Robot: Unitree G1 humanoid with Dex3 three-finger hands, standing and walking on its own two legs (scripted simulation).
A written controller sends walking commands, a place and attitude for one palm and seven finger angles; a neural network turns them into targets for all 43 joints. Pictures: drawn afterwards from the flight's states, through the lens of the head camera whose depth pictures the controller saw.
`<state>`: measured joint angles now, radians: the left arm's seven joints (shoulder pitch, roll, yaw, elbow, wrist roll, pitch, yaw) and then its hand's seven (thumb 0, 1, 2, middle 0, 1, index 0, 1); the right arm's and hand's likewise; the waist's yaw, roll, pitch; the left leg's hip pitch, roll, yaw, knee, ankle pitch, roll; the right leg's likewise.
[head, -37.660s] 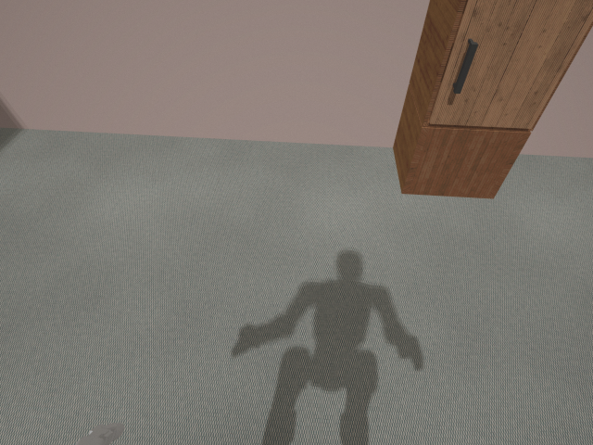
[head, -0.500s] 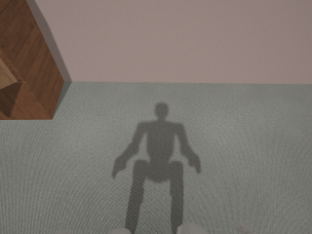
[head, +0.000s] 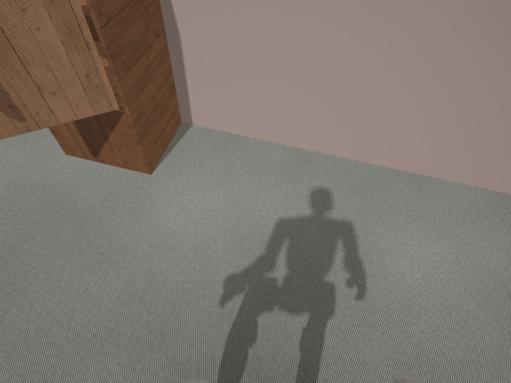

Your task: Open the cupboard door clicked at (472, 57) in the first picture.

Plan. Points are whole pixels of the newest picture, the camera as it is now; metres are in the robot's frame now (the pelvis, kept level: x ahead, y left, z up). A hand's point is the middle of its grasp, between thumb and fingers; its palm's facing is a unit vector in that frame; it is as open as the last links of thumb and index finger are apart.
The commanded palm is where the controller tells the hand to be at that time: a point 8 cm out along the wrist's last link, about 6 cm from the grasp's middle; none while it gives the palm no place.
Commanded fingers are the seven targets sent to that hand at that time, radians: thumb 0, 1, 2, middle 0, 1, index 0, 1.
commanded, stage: turn to face it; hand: left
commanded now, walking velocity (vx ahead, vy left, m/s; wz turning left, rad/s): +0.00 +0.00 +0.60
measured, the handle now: out of the picture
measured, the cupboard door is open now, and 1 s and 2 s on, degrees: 42 42 42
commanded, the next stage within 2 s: take the last steps up to it in 0.70 s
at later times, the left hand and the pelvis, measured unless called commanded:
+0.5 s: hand out of the picture +0.07 +0.19 -0.14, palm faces +0.26 -0.92 -0.29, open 7.4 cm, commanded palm none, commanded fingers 0.00 0.90 0.90 -0.20 -0.30 -0.20 -0.30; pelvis +0.02 -0.04 +0.01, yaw +17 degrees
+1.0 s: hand out of the picture +0.00 +0.18 -0.16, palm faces +0.49 -0.83 -0.27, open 7.4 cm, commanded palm none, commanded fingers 0.00 0.90 0.90 -0.20 -0.30 -0.20 -0.30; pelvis +0.05 -0.04 +0.00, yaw +27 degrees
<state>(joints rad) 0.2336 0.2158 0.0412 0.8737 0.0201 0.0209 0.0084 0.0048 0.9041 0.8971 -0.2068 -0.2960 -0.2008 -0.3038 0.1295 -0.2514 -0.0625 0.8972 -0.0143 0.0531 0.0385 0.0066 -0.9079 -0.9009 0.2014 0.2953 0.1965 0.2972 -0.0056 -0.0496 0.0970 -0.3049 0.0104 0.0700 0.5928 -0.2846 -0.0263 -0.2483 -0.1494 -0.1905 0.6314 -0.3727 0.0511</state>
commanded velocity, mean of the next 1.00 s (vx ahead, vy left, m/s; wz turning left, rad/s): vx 0.07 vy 0.03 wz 0.39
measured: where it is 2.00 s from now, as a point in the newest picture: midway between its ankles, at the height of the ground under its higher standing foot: (186, 341)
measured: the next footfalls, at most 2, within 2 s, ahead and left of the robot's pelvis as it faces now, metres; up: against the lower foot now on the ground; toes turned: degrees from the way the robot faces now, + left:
right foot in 0.38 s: +0.08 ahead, -0.16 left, +0.00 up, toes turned +11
left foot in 0.68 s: +0.02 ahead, +0.09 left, +0.00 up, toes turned +24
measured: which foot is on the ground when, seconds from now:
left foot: down 0.00-0.38, up 0.40-0.66, down 0.68-0.96, up 0.98-1.00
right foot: down 0.00-0.00, up 0.02-0.36, down 0.38-0.68, up 0.70-0.94, down 0.96-1.00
